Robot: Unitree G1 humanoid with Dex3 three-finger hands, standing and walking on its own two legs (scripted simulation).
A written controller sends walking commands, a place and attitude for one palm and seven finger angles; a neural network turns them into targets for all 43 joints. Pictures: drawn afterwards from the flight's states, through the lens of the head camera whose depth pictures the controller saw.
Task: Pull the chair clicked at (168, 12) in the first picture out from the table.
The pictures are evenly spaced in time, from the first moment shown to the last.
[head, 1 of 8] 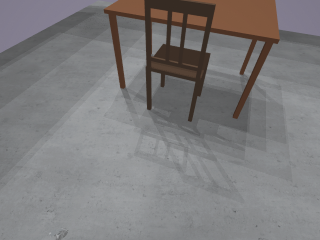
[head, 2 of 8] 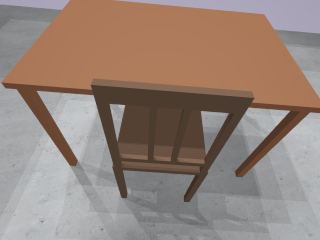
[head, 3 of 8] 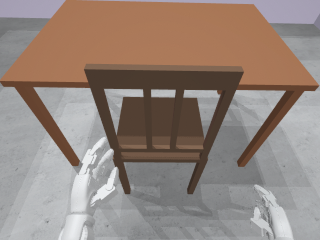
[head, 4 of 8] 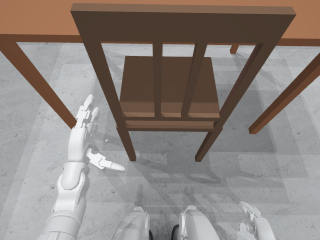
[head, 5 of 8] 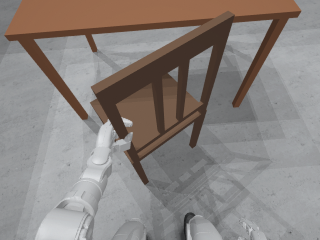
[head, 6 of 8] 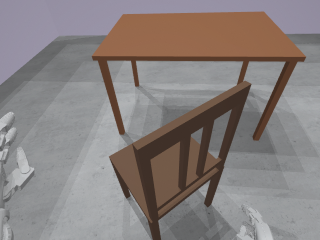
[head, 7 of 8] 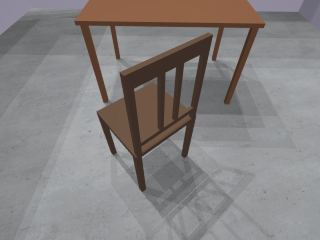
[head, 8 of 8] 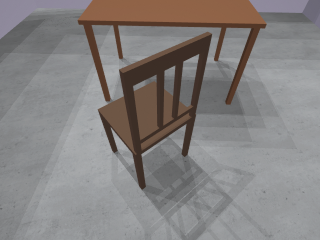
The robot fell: no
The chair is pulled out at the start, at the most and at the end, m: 0.00 0.54 0.54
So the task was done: yes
